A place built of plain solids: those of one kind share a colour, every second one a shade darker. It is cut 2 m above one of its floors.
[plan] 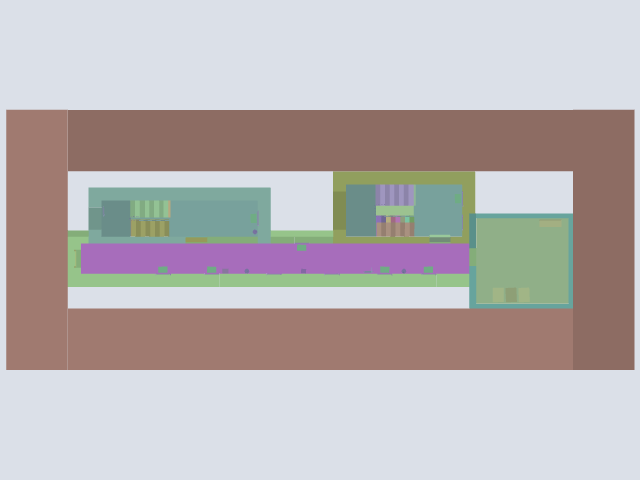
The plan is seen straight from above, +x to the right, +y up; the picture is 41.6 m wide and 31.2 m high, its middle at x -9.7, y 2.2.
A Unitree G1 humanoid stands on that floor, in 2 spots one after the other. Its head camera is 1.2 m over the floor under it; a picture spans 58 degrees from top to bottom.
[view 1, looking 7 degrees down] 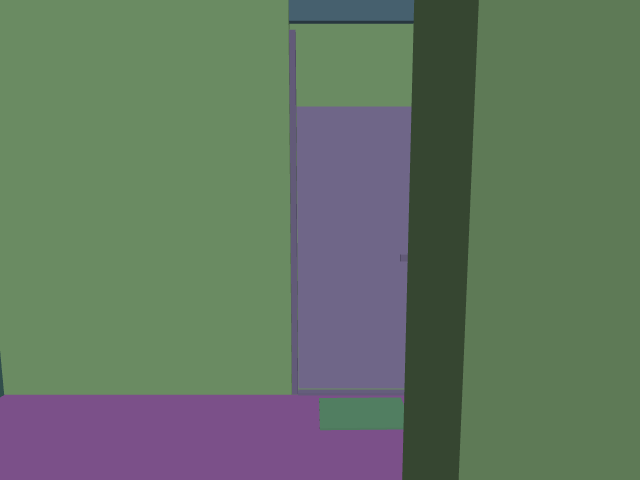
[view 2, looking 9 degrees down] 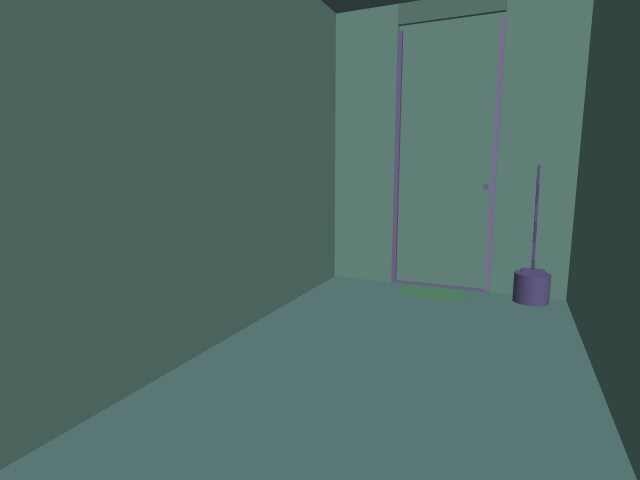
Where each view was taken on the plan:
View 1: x -2.36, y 3.07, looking -90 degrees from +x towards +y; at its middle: dwelling_door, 3.14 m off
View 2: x -18.29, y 2.94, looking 24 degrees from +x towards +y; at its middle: wall_hall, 4.57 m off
